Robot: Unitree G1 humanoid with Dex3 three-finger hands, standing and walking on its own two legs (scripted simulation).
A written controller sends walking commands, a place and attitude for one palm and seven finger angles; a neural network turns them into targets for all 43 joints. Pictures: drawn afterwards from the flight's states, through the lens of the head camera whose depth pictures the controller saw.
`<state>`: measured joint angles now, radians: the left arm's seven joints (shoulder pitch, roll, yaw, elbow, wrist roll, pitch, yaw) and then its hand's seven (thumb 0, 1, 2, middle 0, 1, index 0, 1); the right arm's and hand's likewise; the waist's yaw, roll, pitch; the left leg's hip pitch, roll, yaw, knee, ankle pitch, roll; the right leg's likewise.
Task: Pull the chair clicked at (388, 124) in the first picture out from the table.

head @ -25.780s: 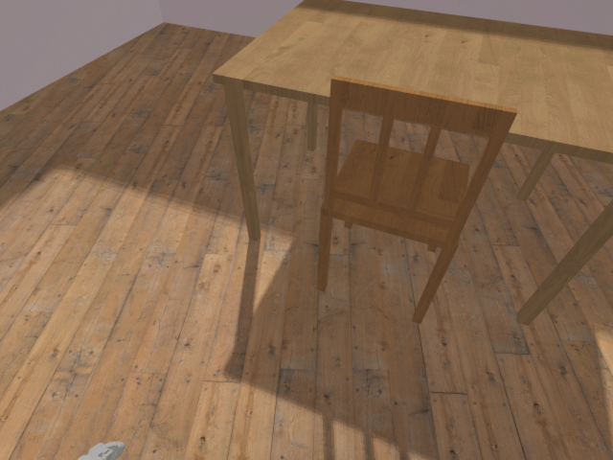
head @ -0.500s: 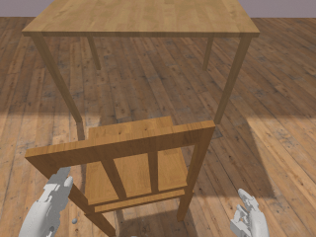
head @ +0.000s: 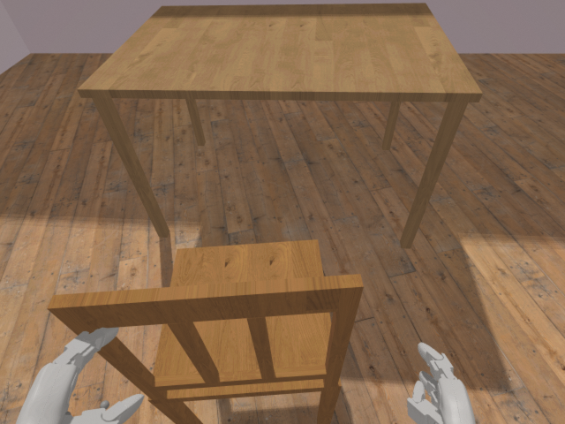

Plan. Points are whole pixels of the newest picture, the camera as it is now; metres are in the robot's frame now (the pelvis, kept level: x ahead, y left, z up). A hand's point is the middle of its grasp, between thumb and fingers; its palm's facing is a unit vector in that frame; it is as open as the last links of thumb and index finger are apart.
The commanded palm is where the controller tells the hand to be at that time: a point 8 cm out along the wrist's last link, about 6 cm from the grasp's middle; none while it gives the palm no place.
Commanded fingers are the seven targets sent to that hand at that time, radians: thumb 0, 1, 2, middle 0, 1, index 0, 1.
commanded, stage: draw the hand back to the body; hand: left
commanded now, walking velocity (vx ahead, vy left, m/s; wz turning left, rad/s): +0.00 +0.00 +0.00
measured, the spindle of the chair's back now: (197, 352) +0.24 +0.18 -0.10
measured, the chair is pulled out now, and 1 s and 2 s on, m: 0.61 0.60 0.60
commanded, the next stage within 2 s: step back with the hand held close in 0.56 s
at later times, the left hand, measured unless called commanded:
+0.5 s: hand (58, 369) +0.14 +0.26 +0.11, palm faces +0.36 -0.73 -0.58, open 6.3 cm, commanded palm +0.13 +0.30 +0.18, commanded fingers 0.00 0.90 0.90 -0.20 -0.30 -0.20 -0.30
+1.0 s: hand (19, 343) +0.15 +0.26 +0.17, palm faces +0.34 -0.75 -0.57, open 7.4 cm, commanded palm +0.09 +0.31 +0.18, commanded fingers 0.00 0.90 0.90 -0.20 -0.30 -0.20 -0.30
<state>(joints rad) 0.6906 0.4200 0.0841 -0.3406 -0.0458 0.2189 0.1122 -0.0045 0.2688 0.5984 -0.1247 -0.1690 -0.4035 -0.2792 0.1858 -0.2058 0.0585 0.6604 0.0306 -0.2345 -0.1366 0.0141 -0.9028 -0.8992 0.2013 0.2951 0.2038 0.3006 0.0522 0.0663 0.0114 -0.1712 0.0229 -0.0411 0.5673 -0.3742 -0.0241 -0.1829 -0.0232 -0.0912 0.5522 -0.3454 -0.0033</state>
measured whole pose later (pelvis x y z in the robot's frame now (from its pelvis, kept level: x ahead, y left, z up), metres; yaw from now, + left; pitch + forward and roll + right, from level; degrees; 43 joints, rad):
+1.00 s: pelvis -0.05 +0.01 +0.01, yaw -1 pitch -1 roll +0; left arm 0.62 0.44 0.42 -0.50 -0.05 -0.15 0.13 0.01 0.88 0.90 -0.22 -0.30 -0.21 -0.31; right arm 0.22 -0.25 -0.04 0.63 0.03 -0.04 -0.12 0.01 -0.91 -0.90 0.20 0.29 0.20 0.30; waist -0.01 0.05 0.04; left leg -0.22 0.00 -0.01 0.46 -0.23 -0.01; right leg -0.25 -0.04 -0.06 0.46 -0.20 0.01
